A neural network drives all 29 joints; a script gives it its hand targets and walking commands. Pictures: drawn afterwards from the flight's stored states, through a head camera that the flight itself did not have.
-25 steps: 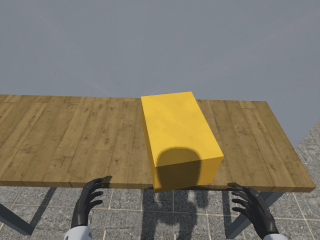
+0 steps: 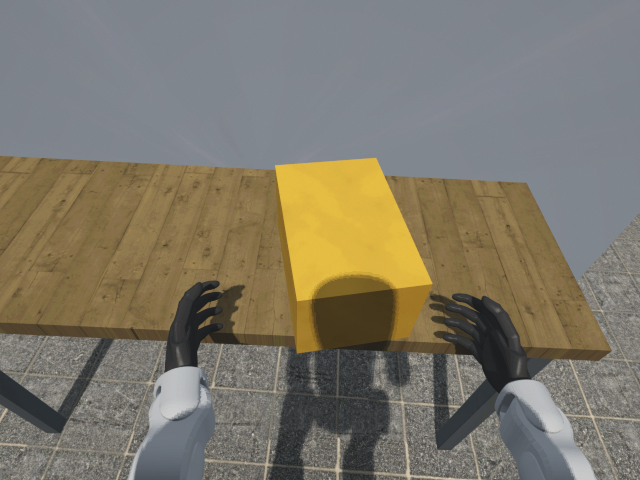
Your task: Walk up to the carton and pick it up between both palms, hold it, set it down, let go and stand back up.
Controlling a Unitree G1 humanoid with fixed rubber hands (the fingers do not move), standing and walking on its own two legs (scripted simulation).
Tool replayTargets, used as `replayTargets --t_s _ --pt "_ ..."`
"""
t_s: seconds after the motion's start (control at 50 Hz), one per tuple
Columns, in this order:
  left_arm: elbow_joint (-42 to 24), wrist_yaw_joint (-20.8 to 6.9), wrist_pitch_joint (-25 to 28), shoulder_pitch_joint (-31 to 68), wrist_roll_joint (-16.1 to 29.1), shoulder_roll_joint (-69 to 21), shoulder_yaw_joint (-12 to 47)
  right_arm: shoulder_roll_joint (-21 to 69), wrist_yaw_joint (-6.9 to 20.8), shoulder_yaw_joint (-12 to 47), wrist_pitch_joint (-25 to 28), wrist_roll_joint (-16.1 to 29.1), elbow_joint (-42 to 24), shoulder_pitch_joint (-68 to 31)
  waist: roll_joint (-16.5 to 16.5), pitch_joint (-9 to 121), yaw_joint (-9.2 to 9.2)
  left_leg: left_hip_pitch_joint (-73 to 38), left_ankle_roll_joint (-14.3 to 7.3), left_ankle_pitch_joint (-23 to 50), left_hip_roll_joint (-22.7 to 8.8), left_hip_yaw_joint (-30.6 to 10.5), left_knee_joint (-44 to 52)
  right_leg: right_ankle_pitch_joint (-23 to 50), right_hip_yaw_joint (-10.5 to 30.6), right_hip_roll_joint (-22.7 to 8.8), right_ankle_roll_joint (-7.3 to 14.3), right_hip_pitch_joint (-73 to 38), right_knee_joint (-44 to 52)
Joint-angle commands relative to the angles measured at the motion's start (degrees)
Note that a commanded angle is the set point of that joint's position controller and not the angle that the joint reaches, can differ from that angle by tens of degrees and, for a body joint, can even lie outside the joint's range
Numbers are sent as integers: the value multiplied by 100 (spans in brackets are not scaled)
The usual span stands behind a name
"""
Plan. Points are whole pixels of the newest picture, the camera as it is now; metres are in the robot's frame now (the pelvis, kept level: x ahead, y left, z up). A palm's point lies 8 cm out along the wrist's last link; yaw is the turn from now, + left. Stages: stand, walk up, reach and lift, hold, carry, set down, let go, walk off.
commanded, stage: reach and lift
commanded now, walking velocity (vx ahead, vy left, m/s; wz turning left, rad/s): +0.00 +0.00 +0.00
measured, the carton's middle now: (339, 248) +0.44 +0.00 +0.00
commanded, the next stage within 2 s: none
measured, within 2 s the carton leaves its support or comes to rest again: neither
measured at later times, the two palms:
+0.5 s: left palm (159, 294) +0.28 +0.22 +0.09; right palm (475, 274) +0.34 -0.16 +0.09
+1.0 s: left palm (162, 232) +0.34 +0.22 +0.13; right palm (468, 215) +0.41 -0.16 +0.12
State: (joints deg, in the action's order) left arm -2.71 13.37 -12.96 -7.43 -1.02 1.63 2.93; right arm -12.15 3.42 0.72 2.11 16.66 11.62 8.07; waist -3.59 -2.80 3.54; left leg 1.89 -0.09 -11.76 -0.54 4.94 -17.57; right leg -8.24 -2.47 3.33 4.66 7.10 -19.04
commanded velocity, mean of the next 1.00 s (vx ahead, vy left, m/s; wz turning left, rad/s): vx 0.00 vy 0.00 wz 0.00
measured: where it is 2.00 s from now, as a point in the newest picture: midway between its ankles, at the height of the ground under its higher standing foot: outside the picture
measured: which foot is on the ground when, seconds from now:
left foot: down 0.00-1.00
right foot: down 0.00-1.00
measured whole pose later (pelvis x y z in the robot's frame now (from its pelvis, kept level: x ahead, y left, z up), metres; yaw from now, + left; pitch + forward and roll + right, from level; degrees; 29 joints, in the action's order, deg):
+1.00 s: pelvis +0.01 +0.01 +0.00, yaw +0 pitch +2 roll +0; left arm -1.7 9.5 -39.3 22.9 2.6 3.9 -9.9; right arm -20.2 -2.2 3.6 -15.7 22.1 25.0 -31.0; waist 0.2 0.4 4.1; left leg 8.6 -0.4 -12.3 -0.6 3.9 -18.8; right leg -7.2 -1.8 3.9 4.2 12.3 -17.3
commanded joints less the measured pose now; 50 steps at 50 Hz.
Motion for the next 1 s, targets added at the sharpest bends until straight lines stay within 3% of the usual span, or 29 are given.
replayTargets --t_s 0.0,0.06,0.08,0.22,0.46,0.6,0.8,0.98 --pt "-978 -31 -312 1396 235 168 -227 -643 -258 -241 -184 -59 -1015 -1412 -44 724 12 680 -211 208 -190 -304 398 -629 1123 -702 -300 -544 520" --pt "-982 -117 -739 1545 219 227 -434 -648 -409 -135 -431 -32 -908 -1628 -53 747 15 501 -193 435 -189 -306 389 -285 1062 -633 -332 -604 514" --pt "-1232 -127 -855 1503 141 169 -560 -666 -413 -80 -489 3 -1155 -1741 119 983 155 563 -130 695 -135 -306 354 -101 1022 -594 -315 -809 462" --pt "-1587 -405 -1244 1612 149 239 -858 -823 -620 27 -731 179 -1291 -2124 71 1204 12 445 -23 1550 -49 -356 185 1441 899 -480 -367 -1181 248" --pt "-1638 -540 -1692 2467 244 318 -985 -971 -694 -18 -1124 280 -817 -3259 183 1407 -150 533 3 1504 -33 -407 195 1770 812 -435 -370 -1136 210" --pt "-1723 -544 -2150 2748 132 387 -1216 -1191 -780 57 -1247 512 -580 -3880 347 1757 -67 343 86 2078 2 -376 49 2397 655 -295 -372 -1286 62" --pt "-1127 -436 -2447 4158 352 539 -1264 -1507 -645 -45 -1518 561 -51 -5431 219 2110 39 449 67 1774 -73 -402 -1 1584 571 -183 -297 -821 152" --pt "-53 -356 -2428 5211 362 654 -1356 -1609 -480 -30 -1698 492 1153 -6440 146 2447 92 839 1 1324 -79 -427 47 1321 607 -217 -354 -861 116"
